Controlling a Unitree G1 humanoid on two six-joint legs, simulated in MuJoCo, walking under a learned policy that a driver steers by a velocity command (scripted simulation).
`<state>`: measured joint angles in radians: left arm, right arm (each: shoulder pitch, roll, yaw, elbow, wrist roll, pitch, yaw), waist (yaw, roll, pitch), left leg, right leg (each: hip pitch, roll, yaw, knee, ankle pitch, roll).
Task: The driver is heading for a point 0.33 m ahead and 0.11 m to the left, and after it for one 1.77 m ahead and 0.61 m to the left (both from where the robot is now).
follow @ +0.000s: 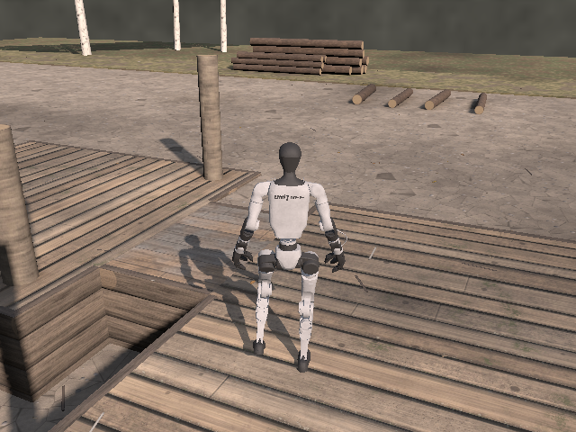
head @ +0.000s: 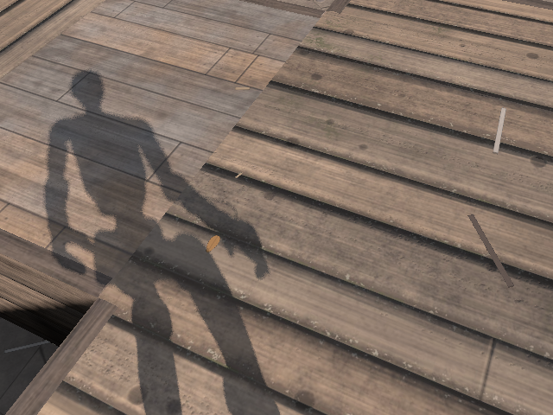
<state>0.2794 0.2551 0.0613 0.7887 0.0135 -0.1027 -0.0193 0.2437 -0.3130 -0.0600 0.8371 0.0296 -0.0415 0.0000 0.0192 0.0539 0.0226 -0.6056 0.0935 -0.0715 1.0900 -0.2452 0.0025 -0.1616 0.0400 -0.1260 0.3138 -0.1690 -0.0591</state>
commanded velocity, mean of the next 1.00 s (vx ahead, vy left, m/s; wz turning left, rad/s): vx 0.22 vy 0.00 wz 0.48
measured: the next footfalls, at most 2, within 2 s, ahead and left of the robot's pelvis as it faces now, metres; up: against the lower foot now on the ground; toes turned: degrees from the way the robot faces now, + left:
left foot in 0.32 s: +0.32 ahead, +0.16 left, +0.00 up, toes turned +13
right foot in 0.82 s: +0.45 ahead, -0.04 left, +0.00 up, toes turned +33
